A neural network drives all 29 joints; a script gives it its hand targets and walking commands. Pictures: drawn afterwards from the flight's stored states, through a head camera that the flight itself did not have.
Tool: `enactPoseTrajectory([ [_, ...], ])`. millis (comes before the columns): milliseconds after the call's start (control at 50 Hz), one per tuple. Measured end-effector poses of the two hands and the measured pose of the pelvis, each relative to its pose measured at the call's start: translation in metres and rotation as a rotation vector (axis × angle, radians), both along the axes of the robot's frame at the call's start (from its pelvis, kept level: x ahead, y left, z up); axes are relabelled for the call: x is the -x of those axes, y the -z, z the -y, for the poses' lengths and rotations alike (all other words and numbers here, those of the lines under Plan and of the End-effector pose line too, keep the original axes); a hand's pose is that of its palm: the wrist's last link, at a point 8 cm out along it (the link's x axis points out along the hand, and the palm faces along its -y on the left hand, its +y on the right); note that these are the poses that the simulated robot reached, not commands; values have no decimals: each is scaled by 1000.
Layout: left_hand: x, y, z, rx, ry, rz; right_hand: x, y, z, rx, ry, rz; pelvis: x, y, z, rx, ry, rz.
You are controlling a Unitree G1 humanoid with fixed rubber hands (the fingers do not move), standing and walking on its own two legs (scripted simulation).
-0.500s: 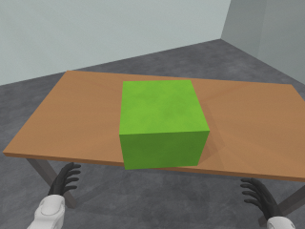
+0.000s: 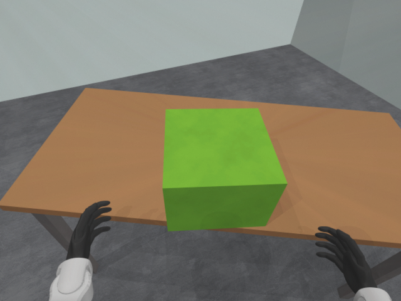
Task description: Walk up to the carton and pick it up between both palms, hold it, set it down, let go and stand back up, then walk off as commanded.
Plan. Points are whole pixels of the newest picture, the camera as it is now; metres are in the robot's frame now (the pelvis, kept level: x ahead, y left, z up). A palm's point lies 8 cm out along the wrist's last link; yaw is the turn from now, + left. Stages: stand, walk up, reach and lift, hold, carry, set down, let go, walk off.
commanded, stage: reach and lift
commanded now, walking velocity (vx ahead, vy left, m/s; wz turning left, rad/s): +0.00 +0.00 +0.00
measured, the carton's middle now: (215, 167) +0.44 -0.01 -0.01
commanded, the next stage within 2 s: none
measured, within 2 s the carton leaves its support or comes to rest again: neither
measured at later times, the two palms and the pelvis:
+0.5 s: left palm (91, 224) +0.24 +0.23 +0.04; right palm (341, 220) +0.27 -0.26 +0.05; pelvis +0.01 +0.00 +0.00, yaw +0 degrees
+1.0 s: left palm (101, 179) +0.30 +0.21 +0.10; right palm (331, 178) +0.34 -0.24 +0.09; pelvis +0.01 +0.00 +0.00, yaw +0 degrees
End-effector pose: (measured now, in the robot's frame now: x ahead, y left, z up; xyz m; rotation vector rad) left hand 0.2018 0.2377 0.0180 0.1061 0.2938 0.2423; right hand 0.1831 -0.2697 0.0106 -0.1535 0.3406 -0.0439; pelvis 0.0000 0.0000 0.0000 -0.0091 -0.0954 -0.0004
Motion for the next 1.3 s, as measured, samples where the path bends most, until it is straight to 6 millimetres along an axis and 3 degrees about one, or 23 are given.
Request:
enactPoseTrajectory([
  [160,-6,-3,5,3,6,4,-18,-12,-1,-11,-2,49,-1,0,1,-1,0,-3],
  [340,-14,-6,7,5,1,-25,-57,-30,-7,-28,-21,84,-5,-1,1,-2,-1,-12],
  [460,-32,-16,9,7,10,-23,-83,-38,-12,-45,-31,89,-9,-2,1,-1,-1,-21],
  [820,-74,-51,17,4,60,-30,-128,-68,-28,-96,-28,114,-11,-4,-5,7,-1,-28],
  [1100,-114,-97,30,-1,93,35,-172,-93,-34,-118,-34,83,-5,-4,-4,5,0,-38],
  [1300,-141,-104,27,5,77,12,-209,-110,-42,-120,-39,81,-8,-4,-4,6,0,-74],
])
